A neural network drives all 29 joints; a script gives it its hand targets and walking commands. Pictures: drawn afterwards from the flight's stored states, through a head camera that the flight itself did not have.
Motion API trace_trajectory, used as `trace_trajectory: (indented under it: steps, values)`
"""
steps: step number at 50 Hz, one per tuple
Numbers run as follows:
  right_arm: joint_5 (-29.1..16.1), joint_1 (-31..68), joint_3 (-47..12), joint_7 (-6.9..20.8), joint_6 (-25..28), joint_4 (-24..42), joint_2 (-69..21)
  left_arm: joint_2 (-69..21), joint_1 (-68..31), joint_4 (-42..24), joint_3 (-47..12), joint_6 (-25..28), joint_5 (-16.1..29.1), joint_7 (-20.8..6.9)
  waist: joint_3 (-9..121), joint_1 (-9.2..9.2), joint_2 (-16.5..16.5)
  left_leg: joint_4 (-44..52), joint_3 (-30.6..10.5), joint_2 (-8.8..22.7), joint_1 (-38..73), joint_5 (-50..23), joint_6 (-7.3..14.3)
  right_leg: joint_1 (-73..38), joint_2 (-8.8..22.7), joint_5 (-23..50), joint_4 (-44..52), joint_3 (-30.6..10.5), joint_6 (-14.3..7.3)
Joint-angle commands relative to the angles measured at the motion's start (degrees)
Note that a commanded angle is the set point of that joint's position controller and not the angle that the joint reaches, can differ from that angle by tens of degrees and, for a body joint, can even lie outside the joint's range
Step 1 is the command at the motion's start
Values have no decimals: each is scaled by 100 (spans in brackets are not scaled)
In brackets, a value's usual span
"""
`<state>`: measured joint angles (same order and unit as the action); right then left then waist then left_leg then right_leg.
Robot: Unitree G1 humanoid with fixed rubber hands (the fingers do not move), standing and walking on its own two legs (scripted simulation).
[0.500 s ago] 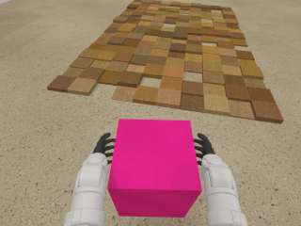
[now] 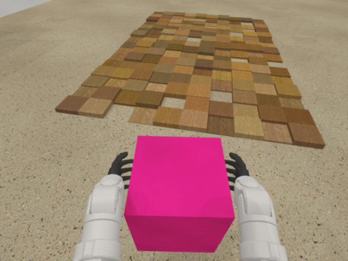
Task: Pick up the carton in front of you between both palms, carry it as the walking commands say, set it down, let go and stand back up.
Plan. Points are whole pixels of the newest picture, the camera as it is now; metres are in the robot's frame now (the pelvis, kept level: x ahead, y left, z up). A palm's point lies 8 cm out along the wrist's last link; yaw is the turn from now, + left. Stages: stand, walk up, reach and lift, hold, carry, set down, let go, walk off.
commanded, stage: hold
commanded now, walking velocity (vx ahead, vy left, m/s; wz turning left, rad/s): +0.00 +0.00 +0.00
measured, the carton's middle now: (177, 196) +0.29 +0.00 -0.03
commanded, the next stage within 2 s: carry in 0.78 s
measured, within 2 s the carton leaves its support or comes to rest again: neither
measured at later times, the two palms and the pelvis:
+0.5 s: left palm (115, 180) +0.29 +0.15 +0.05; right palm (241, 181) +0.29 -0.15 +0.05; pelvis +0.00 +0.00 +0.00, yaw +0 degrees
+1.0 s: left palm (117, 168) +0.31 +0.15 +0.06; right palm (239, 170) +0.32 -0.15 +0.06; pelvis +0.03 +0.00 -0.01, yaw +0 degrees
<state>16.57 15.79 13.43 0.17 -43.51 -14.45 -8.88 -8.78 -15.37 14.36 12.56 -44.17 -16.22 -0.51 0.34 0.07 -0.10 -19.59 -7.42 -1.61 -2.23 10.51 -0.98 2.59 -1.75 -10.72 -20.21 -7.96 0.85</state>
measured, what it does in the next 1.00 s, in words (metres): stands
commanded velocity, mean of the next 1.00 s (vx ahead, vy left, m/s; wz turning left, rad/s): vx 0.13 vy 0.00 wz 0.00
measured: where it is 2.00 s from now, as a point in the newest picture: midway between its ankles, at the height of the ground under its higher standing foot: (175, 219)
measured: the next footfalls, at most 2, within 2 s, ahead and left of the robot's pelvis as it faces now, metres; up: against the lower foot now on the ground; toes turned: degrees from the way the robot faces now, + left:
right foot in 1.30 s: +0.17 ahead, -0.10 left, +0.00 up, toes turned -9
left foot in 1.66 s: +0.54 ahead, +0.09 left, +0.00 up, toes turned +10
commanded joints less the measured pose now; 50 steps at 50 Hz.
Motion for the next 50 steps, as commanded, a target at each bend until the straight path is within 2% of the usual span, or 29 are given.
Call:
trace_trajectory:
  steps: [1,12,28,38,39,40,41,42,43,45,46,50]
  values:
    - [-1540,2869,-3071,1476,150,76,-5317,-5267,-3003,-206,-2992,237,1521,-1396,991,-19,-2,280,421,-393,101,-432,21,7,-378,421,320,446,15]
    - [-1496,3064,-3003,1493,191,-105,-5347,-5327,-3238,-54,-2972,269,1513,-1404,1112,2,2,239,431,-384,108,-340,6,21,-376,313,279,461,18]
    - [-1550,2715,-3083,1456,154,139,-5301,-5293,-2877,-282,-3038,233,1540,-1370,1222,-13,2,258,401,-406,260,-941,-18,-184,-400,933,290,429,55]
    - [-1576,2571,-3126,1433,135,267,-5274,-5250,-2745,-411,-3085,219,1576,-1361,1205,-11,-5,266,385,-417,267,-1032,-17,-214,-400,1030,298,406,58]
    - [-1654,2631,-3175,1422,132,267,-5254,-5306,-2847,-399,-3163,214,1615,-1355,1169,-7,149,-249,324,624,-429,-174,52,507,641,179,-214,299,-46]
    - [-1691,2657,-3261,1400,129,314,-5336,-5299,-2823,-464,-3176,212,1672,-1340,1311,-5,133,-81,124,600,-599,1089,100,681,586,-1045,-70,96,-84]
    - [-1742,2707,-3361,1375,118,484,-5348,-5314,-2881,-631,-3311,202,1750,-1322,1159,-15,74,17,48,525,-984,2339,148,977,505,-2287,-24,83,-115]
    - [-1806,2783,-3477,1348,89,638,-5361,-5329,-2951,-774,-3427,176,1834,-1299,1021,-15,37,12,22,504,-1232,2940,183,1205,484,-2920,-37,77,-140]
    - [-1892,2821,-3627,1315,47,818,-5354,-5327,-2998,-951,-3577,136,1925,-1269,971,-21,-7,-85,44,549,-1315,2842,197,1327,504,-2839,-122,128,-155]
    - [-2106,2799,-3934,1243,-122,1186,-5295,-5288,-2935,-1306,-3870,-27,2130,-1196,1311,-32,5,-353,197,611,-1199,2110,203,1284,549,-2094,-357,313,-203]
    - [-2222,2731,-4118,1200,-251,1383,-5258,-5237,-2862,-1502,-4035,-151,2234,-1152,1540,-23,13,-462,244,614,-1160,1982,221,1237,587,-1977,-445,327,-232]
    - [-2565,2680,-4515,1050,-924,1974,-4888,-4854,-2834,-2138,-4421,-822,2563,-1001,1351,-12,-53,-604,250,733,-1574,2375,247,1463,827,-2461,-413,176,-285]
